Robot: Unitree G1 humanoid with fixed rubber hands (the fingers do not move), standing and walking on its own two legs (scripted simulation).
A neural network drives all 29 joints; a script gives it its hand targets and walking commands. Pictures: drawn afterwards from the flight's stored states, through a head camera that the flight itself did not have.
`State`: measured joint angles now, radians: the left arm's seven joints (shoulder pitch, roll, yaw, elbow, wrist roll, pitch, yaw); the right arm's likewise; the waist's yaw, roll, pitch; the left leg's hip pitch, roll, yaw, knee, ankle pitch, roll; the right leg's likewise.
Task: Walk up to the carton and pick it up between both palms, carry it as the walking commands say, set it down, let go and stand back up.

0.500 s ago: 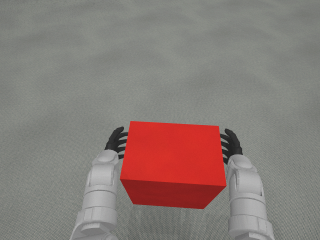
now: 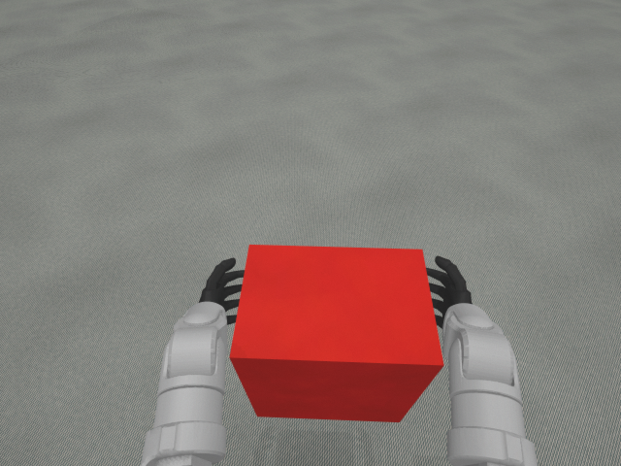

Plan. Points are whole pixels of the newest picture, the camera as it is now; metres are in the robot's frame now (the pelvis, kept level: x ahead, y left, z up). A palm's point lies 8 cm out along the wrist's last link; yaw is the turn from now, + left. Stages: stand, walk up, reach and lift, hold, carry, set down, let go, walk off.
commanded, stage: reach and lift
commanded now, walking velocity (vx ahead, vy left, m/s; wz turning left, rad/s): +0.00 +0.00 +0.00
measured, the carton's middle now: (331, 341) +0.29 -0.02 -0.03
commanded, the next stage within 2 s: hold in 1.18 s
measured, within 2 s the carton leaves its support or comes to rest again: neither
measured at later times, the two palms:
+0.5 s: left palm (203, 319) +0.29 +0.15 +0.04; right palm (443, 308) +0.30 -0.17 +0.05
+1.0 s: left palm (203, 325) +0.28 +0.15 +0.04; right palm (445, 315) +0.29 -0.17 +0.05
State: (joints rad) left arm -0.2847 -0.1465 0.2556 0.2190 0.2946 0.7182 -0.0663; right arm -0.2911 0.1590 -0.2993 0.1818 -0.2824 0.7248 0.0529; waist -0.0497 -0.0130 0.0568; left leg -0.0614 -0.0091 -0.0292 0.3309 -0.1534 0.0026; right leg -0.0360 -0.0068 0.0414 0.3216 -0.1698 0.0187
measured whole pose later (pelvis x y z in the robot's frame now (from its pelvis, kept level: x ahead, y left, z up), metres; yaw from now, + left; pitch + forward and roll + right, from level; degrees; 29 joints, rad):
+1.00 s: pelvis +0.01 -0.01 +0.00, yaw +0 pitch -7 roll +0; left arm -0.18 -0.14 0.20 0.10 0.25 0.76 -0.04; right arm -0.20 0.14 -0.20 0.11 -0.25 0.74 0.04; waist 0.00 0.00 0.07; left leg -0.02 0.00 -0.03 0.30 -0.16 -0.01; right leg 0.00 0.00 0.04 0.31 -0.18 0.01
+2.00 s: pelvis +0.00 -0.01 +0.00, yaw +0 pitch -8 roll +0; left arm -0.19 -0.14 0.20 0.10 0.26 0.77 -0.04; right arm -0.20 0.14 -0.21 0.11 -0.25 0.75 0.04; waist 0.01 0.00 0.07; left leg -0.02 0.00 -0.03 0.33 -0.16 -0.01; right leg 0.00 0.00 0.04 0.33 -0.18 0.01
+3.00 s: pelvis +0.29 +0.04 -0.01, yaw -4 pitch +5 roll +1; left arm -0.12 -0.13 0.13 -0.45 0.10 1.20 0.05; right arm -0.12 0.13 -0.12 -0.44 -0.10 1.17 -0.06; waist -0.02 -0.02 -0.04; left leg -0.34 0.03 0.21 0.48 -0.23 0.04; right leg -0.36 -0.06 -0.13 0.52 -0.22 0.01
